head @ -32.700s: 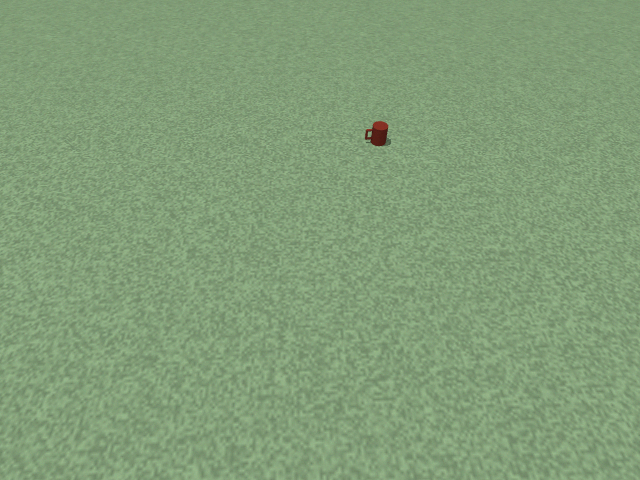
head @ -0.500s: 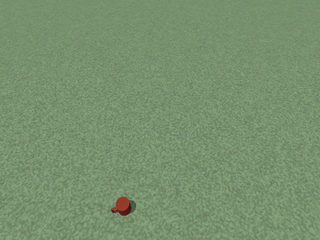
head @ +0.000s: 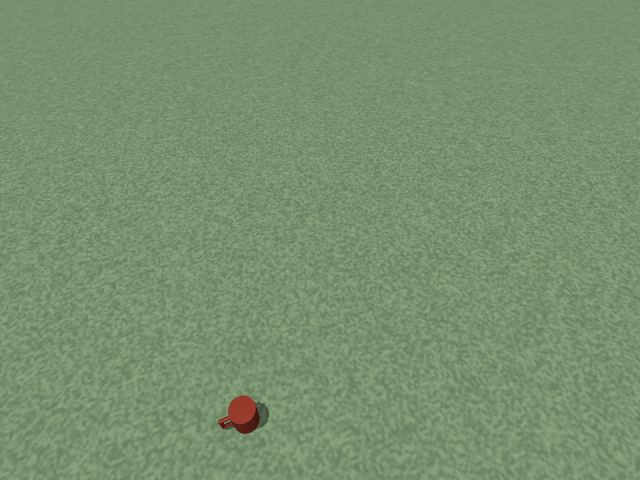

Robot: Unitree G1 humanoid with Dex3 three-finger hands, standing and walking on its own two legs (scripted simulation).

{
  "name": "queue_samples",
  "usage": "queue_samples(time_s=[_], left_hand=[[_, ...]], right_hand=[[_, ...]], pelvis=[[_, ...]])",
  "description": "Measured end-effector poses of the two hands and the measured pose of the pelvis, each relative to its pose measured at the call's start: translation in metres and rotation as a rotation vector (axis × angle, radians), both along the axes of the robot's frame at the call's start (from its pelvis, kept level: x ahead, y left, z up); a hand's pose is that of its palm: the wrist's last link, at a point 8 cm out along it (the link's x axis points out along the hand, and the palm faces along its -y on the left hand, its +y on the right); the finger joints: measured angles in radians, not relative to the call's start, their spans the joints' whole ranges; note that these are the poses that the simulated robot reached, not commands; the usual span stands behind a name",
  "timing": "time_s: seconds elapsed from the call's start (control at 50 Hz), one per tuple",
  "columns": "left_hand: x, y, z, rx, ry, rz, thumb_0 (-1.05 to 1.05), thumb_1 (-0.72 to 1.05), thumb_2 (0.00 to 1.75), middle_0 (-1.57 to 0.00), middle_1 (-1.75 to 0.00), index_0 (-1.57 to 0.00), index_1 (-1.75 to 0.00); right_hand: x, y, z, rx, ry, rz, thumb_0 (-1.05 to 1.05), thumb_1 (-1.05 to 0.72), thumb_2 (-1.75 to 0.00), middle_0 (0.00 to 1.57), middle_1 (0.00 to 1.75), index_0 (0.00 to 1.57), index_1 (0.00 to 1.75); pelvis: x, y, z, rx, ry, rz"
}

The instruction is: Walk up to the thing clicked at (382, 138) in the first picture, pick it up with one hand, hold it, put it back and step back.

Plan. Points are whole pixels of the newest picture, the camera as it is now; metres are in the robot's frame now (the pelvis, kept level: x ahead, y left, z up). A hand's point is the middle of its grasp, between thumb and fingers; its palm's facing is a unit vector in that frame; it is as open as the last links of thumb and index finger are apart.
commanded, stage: stand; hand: left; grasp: from above
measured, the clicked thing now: (238, 417) +0.40 +0.24 -0.73
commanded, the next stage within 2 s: step back in 0.40 s
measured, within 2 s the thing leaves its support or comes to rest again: neither
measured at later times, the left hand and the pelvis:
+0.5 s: hand out of the picture +0.07 +0.25 -0.16, palm faces +0.01 -0.94 -0.35, open 7.4 cm; pelvis -0.01 +0.00 +0.00, yaw +0 degrees
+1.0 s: hand out of the picture +0.03 +0.28 -0.18, palm faces -0.01 -0.93 -0.36, open 7.4 cm; pelvis -0.11 +0.02 -0.02, yaw +2 degrees
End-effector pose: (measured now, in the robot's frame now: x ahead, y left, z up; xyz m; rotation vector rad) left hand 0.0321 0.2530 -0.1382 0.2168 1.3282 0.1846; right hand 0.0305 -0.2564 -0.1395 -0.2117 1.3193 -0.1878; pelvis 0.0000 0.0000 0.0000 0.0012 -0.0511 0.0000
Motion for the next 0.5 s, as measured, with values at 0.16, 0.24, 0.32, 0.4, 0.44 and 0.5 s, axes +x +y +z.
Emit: queue_samples(time_s=[0.16,0.24,0.32,0.4,0.44,0.5], left_hand=[[0.003,0.013,0.004,0.026,-0.011,-0.009,0.01,0.91,0.90,-0.20,-0.30,-0.21,-0.30],[0.008,0.021,0.007,0.044,-0.023,-0.016,0.01,0.91,0.90,-0.20,-0.30,-0.21,-0.30],[0.015,0.028,0.010,0.059,-0.043,-0.022,0.01,0.91,0.90,-0.20,-0.30,-0.21,-0.30],[0.023,0.033,0.013,0.068,-0.061,-0.029,0.01,0.91,0.90,-0.20,-0.30,-0.21,-0.30],[0.027,0.037,0.014,0.072,-0.074,-0.024,0.01,0.91,0.90,-0.20,-0.30,-0.21,-0.30],[0.033,0.045,0.015,0.097,-0.092,-0.030,0.01,0.91,0.90,-0.20,-0.30,-0.21,-0.30]], right_hand=[[0.001,-0.010,0.004,-0.023,-0.009,0.005,0.00,-0.90,-0.89,0.21,0.30,0.21,0.30],[0.006,-0.018,0.008,-0.041,-0.022,0.009,0.00,-0.90,-0.89,0.21,0.30,0.21,0.30],[0.013,-0.024,0.011,-0.057,-0.039,0.017,0.00,-0.90,-0.89,0.21,0.30,0.21,0.30],[0.021,-0.028,0.014,-0.067,-0.057,0.027,0.00,-0.90,-0.89,0.20,0.30,0.21,0.30],[0.025,-0.032,0.014,-0.069,-0.063,0.028,0.00,-0.90,-0.89,0.21,0.30,0.21,0.30],[0.031,-0.040,0.014,-0.080,-0.081,0.028,0.00,-0.90,-0.89,0.21,0.30,0.21,0.30]], pelvis=[[-0.002,0.000,0.000,-0.001,0.003,0.002],[-0.002,0.001,0.000,-0.001,0.003,0.003],[-0.001,0.001,0.000,0.000,0.002,0.003],[0.000,0.001,0.001,0.000,0.002,0.003],[-0.003,0.001,-0.001,0.001,0.010,0.001],[-0.012,-0.001,-0.005,0.007,0.018,-0.002]])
